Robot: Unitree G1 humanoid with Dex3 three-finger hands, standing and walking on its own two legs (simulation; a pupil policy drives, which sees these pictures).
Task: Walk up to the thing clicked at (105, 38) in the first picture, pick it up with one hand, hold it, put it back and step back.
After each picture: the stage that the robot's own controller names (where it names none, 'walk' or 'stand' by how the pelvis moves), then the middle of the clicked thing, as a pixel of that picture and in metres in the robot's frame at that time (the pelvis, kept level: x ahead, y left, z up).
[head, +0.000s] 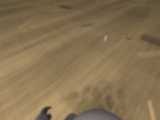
stand; (105, 38) +2.00 -0.38 -0.72
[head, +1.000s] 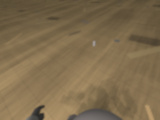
walk; (94, 43) +1.87 +0.05 -0.69
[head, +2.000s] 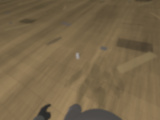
walk; (77, 55) +1.24 +0.34 -0.71
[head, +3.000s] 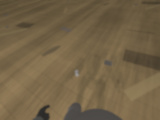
walk; (76, 73) +0.81 +0.28 -0.72
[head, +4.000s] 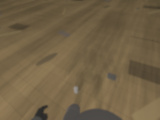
walk; (76, 89) +0.50 +0.21 -0.71
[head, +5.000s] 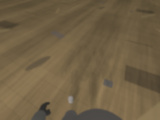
stand; (70, 99) +0.35 +0.20 -0.71
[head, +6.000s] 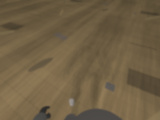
stand; (71, 102) +0.34 +0.19 -0.72
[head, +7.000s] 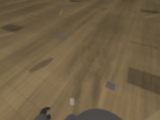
stand; (72, 101) +0.34 +0.20 -0.73
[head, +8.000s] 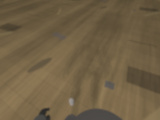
stand; (71, 101) +0.33 +0.21 -0.73
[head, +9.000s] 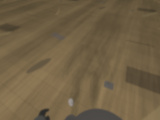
stand; (71, 102) +0.32 +0.21 -0.73
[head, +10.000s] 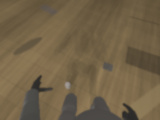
go down; (68, 85) +0.36 +0.21 -0.60
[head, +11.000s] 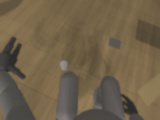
go down; (64, 65) +0.41 +0.22 -0.31
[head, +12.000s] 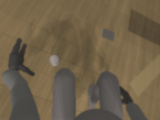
close in; (54, 60) +0.40 +0.24 -0.27
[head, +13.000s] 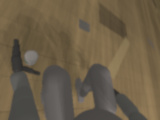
close; (31, 58) +0.39 +0.26 -0.22
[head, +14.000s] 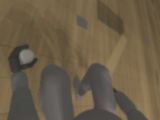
close; (26, 57) +0.39 +0.27 -0.22
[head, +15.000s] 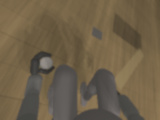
lift; (45, 63) +0.33 +0.25 -0.17
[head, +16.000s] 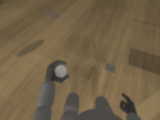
lift; (62, 74) +0.31 +0.19 +0.02
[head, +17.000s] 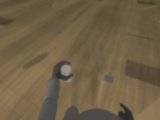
hold; (67, 73) +0.33 +0.16 +0.02
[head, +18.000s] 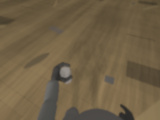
hold; (66, 75) +0.32 +0.17 +0.01
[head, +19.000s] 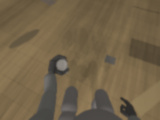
crouch; (63, 67) +0.37 +0.19 -0.05
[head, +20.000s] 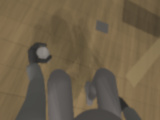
lower; (44, 55) +0.42 +0.25 -0.16
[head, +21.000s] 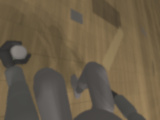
lower; (19, 54) +0.42 +0.27 -0.23
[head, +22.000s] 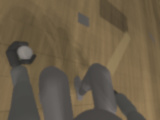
lower; (25, 54) +0.40 +0.28 -0.22
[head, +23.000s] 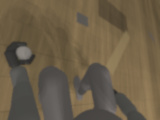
lower; (24, 55) +0.40 +0.28 -0.22
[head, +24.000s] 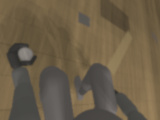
lower; (26, 56) +0.39 +0.28 -0.22
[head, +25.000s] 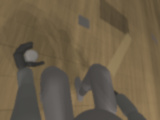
open; (30, 57) +0.39 +0.26 -0.23
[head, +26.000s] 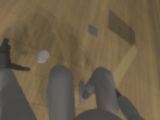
stand; (42, 57) +0.39 +0.25 -0.24
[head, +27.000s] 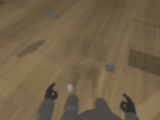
stand; (70, 87) +0.36 +0.19 -0.59
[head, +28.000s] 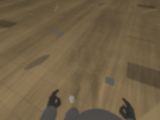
stand; (72, 99) +0.35 +0.18 -0.66
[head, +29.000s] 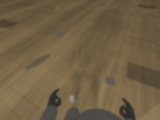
stand; (72, 98) +0.35 +0.18 -0.67
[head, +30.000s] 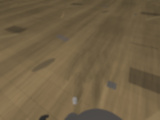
stand; (74, 100) +0.38 +0.18 -0.72
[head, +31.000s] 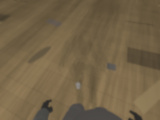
walk; (78, 85) +0.44 +0.13 -0.70
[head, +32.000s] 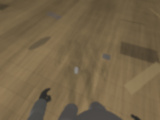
walk; (76, 70) +0.68 +0.16 -0.69
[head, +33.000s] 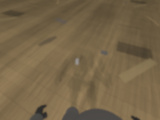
stand; (77, 61) +1.00 +0.23 -0.70
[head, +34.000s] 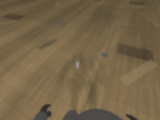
stand; (77, 64) +0.95 +0.21 -0.72
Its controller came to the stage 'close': yes
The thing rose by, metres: 0.72
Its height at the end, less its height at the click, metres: +0.00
